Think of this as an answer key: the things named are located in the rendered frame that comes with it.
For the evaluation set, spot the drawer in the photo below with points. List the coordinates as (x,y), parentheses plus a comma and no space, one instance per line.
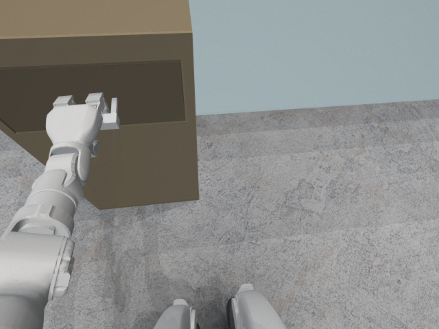
(147,91)

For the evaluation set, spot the robot left hand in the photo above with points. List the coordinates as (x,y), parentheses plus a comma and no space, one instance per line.
(69,122)

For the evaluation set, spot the handle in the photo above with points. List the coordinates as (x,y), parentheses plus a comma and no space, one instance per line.
(111,120)

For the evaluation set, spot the cabinet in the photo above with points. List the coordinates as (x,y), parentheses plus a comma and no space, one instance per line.
(138,164)

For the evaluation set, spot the robot thigh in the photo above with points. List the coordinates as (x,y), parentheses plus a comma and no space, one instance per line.
(252,310)
(178,317)

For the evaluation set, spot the left robot thigh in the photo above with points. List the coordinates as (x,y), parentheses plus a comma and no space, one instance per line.
(178,317)

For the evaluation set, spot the right robot thigh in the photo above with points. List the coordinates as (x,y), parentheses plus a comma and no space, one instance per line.
(252,310)

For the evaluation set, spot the left robot forearm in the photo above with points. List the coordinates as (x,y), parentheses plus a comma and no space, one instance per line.
(50,207)

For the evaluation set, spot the left robot upper arm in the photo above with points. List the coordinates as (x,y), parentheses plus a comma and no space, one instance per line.
(34,268)

